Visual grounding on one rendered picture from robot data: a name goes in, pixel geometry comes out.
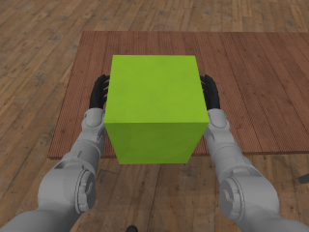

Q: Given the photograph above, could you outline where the left robot forearm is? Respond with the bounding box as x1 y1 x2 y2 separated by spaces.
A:
38 107 108 206

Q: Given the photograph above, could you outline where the robot left hand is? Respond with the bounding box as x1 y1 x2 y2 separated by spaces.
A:
89 74 110 109

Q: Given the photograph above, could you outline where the right robot forearm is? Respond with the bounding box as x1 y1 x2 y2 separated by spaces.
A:
203 108 280 212

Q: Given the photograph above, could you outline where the table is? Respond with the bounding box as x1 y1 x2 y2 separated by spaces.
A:
47 30 309 184

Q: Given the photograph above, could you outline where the right robot upper arm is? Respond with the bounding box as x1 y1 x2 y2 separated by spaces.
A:
218 176 309 232

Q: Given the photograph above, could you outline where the robot right hand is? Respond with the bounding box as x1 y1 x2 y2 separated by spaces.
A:
199 74 221 110

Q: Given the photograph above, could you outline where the carton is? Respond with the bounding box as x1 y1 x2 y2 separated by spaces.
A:
103 55 210 164

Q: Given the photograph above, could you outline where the left robot upper arm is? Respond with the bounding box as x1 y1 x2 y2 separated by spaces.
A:
0 168 97 232

